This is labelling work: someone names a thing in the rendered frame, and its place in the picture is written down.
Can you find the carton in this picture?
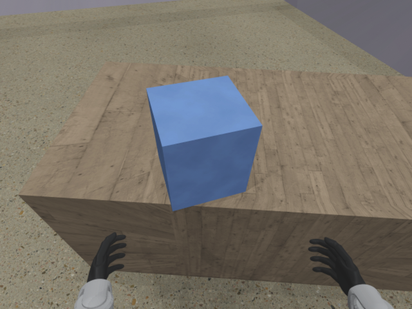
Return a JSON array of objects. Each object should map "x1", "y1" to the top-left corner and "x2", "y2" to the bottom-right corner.
[{"x1": 146, "y1": 76, "x2": 263, "y2": 211}]

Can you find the pedestal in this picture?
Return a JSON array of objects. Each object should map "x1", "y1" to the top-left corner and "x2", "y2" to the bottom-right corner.
[{"x1": 18, "y1": 62, "x2": 412, "y2": 292}]

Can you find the robot right forearm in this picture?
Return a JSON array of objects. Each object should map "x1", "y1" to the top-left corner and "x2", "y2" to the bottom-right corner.
[{"x1": 348, "y1": 284, "x2": 394, "y2": 309}]

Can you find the robot left hand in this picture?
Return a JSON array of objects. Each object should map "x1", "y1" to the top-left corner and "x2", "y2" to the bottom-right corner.
[{"x1": 87, "y1": 232, "x2": 126, "y2": 282}]

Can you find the robot left forearm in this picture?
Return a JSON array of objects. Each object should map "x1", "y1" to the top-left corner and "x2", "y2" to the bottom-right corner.
[{"x1": 74, "y1": 279, "x2": 114, "y2": 309}]

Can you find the robot right hand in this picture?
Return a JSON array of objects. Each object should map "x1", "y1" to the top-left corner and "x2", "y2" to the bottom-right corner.
[{"x1": 308, "y1": 237, "x2": 366, "y2": 296}]

